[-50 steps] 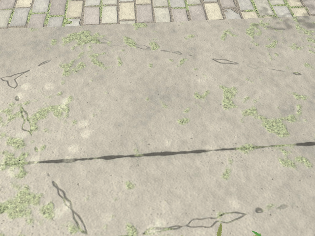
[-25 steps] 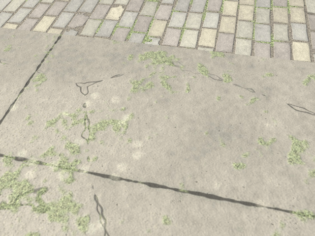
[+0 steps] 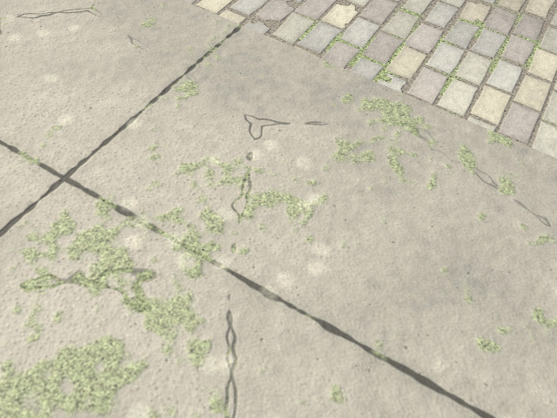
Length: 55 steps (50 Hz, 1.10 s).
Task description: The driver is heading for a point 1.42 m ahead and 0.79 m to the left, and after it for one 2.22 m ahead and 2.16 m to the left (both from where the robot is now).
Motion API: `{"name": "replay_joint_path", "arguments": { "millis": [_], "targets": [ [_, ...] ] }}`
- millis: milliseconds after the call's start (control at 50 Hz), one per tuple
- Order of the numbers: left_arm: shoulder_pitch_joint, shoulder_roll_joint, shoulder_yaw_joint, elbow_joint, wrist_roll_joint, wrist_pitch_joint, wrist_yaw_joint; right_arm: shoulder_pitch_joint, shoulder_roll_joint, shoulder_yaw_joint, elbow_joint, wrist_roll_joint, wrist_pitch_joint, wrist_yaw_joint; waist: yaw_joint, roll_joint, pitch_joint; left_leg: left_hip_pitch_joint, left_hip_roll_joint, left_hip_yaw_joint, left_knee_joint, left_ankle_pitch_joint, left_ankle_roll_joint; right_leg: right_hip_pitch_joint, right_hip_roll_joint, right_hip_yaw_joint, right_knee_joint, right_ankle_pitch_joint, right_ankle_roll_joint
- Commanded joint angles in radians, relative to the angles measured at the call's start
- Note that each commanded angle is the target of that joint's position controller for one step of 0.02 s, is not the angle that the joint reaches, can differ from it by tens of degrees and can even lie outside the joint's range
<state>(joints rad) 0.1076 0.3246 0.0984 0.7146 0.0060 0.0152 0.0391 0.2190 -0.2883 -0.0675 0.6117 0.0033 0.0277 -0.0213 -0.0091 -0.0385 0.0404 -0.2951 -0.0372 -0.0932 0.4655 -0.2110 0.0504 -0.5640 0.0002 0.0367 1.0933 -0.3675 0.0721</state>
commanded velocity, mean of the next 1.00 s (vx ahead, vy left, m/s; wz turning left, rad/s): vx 0.00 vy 0.00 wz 0.26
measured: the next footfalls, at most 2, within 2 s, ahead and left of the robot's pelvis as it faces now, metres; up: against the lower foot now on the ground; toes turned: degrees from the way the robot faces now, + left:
right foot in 0.28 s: +0.07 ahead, -0.13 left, +0.00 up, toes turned +14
left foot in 0.60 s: -0.02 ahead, +0.12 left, +0.00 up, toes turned +9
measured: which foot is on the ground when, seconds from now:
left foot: down 0.00-0.28, up 0.30-0.58, down 0.60-1.00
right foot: up 0.00-0.26, down 0.28-1.00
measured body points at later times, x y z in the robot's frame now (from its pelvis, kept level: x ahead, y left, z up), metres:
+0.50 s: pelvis +0.00 -0.03 +0.00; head +0.03 -0.05 +0.45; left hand +0.08 +0.26 -0.09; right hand +0.21 -0.28 -0.11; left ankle -0.06 +0.11 -0.69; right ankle +0.03 -0.14 -0.74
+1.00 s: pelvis -0.01 +0.00 -0.01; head -0.01 +0.01 +0.44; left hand +0.02 +0.29 -0.13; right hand +0.17 -0.21 -0.12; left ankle -0.06 +0.11 -0.74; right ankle +0.03 -0.14 -0.74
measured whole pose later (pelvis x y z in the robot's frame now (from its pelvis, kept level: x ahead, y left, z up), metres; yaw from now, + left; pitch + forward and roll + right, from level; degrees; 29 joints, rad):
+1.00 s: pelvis -0.01 +0.00 -0.01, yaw +13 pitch -2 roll +0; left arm 0.20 0.26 0.03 0.86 0.01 0.00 0.02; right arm 0.22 -0.21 -0.02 0.75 -0.01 0.00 -0.02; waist 0.02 0.00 0.04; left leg -0.19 -0.03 -0.06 0.53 -0.32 0.01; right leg -0.21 -0.03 0.04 0.51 -0.27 0.05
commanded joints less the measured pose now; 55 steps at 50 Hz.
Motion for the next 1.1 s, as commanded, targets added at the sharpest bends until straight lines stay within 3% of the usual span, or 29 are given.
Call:
{"name": "replay_joint_path", "arguments": {
  "millis": [20,100,200,260,280,300,320,340,380,400,460,500,540,580,600,620,640,660,680,760,940,1100],
  "targets": [
    [-0.044,0.051,0.009,-0.078,-0.004,-0.018,-0.003,-0.021,-0.169,-0.047,-0.069,0.004,-0.011,-0.016,0.0,0.176,-0.138,0.206,0.215,-0.257,-0.101,0.341,0.169,-0.062,0.003,0.034,-0.108,0.033,0.013],
    [-0.065,0.048,0.003,-0.083,-0.009,-0.025,-0.015,-0.028,-0.191,-0.056,-0.075,0.003,-0.001,-0.016,-0.014,0.195,-0.127,0.163,0.211,-0.334,-0.093,0.238,0.178,0.031,0.024,0.049,-0.273,0.005,0.011],
    [-0.041,0.059,0.007,-0.084,-0.018,-0.042,-0.034,-0.059,-0.195,-0.059,-0.083,0.011,0.01,-0.003,-0.011,0.207,-0.135,0.148,0.192,-0.438,-0.059,0.301,0.174,0.151,0.051,0.057,-0.44,-0.02,-0.012],
    [0.041,0.059,0.009,-0.056,-0.009,-0.053,-0.045,-0.094,-0.165,-0.047,-0.086,0.026,0.017,-0.008,0.036,0.187,-0.157,0.105,0.138,-0.404,0.01,0.269,0.106,0.341,0.023,0.028,-0.718,0.215,-0.05],
    [0.049,0.097,0.016,-0.062,0.007,-0.051,-0.041,-0.053,-0.126,-0.035,-0.081,0.015,0.015,-0.011,0.017,0.101,-0.176,0.019,0.085,-0.345,0.091,0.088,0.05,0.451,-0.1,0.125,-0.746,0.318,-0.094],
    [0.0,0.167,0.023,-0.083,0.025,-0.042,-0.037,0.012,-0.09,-0.026,-0.078,0.002,0.008,-0.009,-0.049,-0.149,-0.142,-0.144,-0.077,-0.162,0.264,-0.269,-0.017,0.498,-0.279,0.331,-0.766,0.537,-0.212],
    [0.025,0.143,0.02,-0.078,0.04,-0.046,-0.039,-0.024,-0.168,-0.05,-0.085,-0.006,-0.003,-0.014,-0.005,-0.216,-0.116,-0.21,-0.09,-0.105,0.474,-0.466,-0.072,0.414,-0.401,0.477,-0.794,0.573,-0.368],
    [0.002,0.117,0.011,-0.086,0.025,-0.049,-0.035,-0.016,-0.218,-0.069,-0.069,-0.002,-0.005,-0.014,-0.009,-0.138,-0.094,-0.229,-0.056,-0.116,0.621,-0.42,-0.097,0.399,-0.383,0.434,-0.79,0.524,-0.38],
    [-0.047,0.076,-0.003,-0.088,0.0,-0.048,-0.029,-0.001,-0.181,-0.068,-0.027,0.003,0.01,-0.019,-0.023,-0.078,-0.067,-0.248,-0.049,-0.117,0.692,-0.314,-0.128,0.404,-0.267,0.287,-0.764,0.443,-0.294],
    [-0.048,0.062,-0.012,-0.083,-0.007,-0.048,-0.027,0.001,-0.15,-0.059,-0.021,0.002,0.016,-0.018,-0.017,-0.078,-0.065,-0.245,-0.048,-0.119,0.701,-0.281,-0.14,0.411,-0.249,0.255,-0.754,0.49,-0.289],
    [-0.024,0.044,-0.022,-0.064,0.001,-0.038,-0.026,-0.034,-0.074,-0.029,-0.028,0.007,0.014,-0.014,-0.002,-0.116,-0.088,-0.167,-0.01,-0.034,0.493,-0.241,-0.16,0.444,-0.188,0.157,-0.742,0.534,-0.279],
    [-0.005,0.065,-0.017,-0.055,-0.001,-0.027,-0.027,-0.069,-0.042,-0.011,-0.035,0.002,0.011,-0.009,0.027,-0.152,-0.102,-0.071,0.026,0.027,0.302,-0.253,-0.161,0.447,-0.18,0.143,-0.731,0.533,-0.277],
    [0.033,0.095,-0.011,-0.042,-0.006,-0.018,-0.028,-0.063,-0.066,-0.017,-0.024,0.011,0.008,-0.006,0.043,-0.161,-0.107,-0.006,0.021,0.058,0.155,-0.201,-0.155,0.454,-0.195,0.171,-0.715,0.528,-0.286],
    [0.036,0.083,-0.021,-0.031,-0.021,-0.017,-0.031,-0.005,-0.068,-0.018,0.01,0.006,0.004,-0.004,0.006,-0.133,-0.097,0.122,0.012,0.077,-0.112,0.018,-0.121,0.415,-0.18,0.164,-0.691,0.513,-0.254],
    [0.074,0.069,-0.028,-0.018,-0.02,-0.028,-0.033,-0.004,-0.092,-0.019,0.01,-0.004,0.002,-0.005,0.013,-0.1,-0.104,0.21,0.042,0.027,-0.156,0.121,-0.093,0.368,-0.17,0.163,-0.691,0.467,-0.206],
    [0.086,0.049,-0.038,-0.019,0.004,-0.044,-0.041,0.011,-0.145,-0.026,0.0,-0.012,0.002,-0.013,0.028,-0.003,-0.142,0.309,0.138,-0.066,-0.103,0.337,-0.058,0.303,-0.136,0.118,-0.646,0.377,-0.144],
    [0.123,0.013,-0.046,-0.017,0.016,-0.058,-0.049,-0.016,-0.172,-0.032,0.02,-0.017,0.004,-0.012,0.084,0.164,-0.149,0.252,0.163,-0.081,-0.03,0.293,0.0,0.308,-0.051,0.024,-0.663,0.204,-0.087],
    [0.065,0.03,-0.049,-0.012,0.023,-0.058,-0.047,-0.036,-0.101,-0.019,0.01,-0.018,0.0,-0.001,0.038,0.147,-0.136,0.17,0.14,-0.077,-0.048,0.136,0.019,0.364,-0.038,0.001,-0.645,0.167,-0.047],
    [0.027,0.042,-0.045,-0.011,0.018,-0.055,-0.046,-0.04,-0.069,-0.009,0.015,-0.026,-0.005,0.004,0.025,0.124,-0.098,0.133,0.123,-0.073,-0.063,0.059,0.007,0.361,-0.033,-0.004,-0.637,0.171,-0.037],
    [0.046,0.033,-0.046,0.009,0.009,-0.035,-0.032,-0.023,-0.068,-0.001,0.035,-0.022,-0.027,0.002,0.028,0.128,-0.023,0.061,0.103,-0.064,-0.069,0.038,-0.017,0.351,-0.037,0.002,-0.631,0.202,-0.046],
    [0.08,0.034,-0.043,0.084,0.003,-0.031,-0.016,-0.008,-0.051,0.01,0.069,-0.017,-0.039,-0.001,0.027,0.066,-0.024,0.061,0.085,-0.054,-0.057,0.058,-0.014,0.37,-0.041,0.005,-0.634,0.234,-0.026],
    [0.102,0.039,-0.041,0.15,-0.001,-0.025,-0.003,0.01,-0.039,0.013,0.124,-0.013,-0.044,0.0,0.027,0.052,-0.032,0.073,0.068,-0.031,-0.051,0.099,-0.016,0.384,-0.044,0.006,-0.635,0.26,-0.024]
  ]
}}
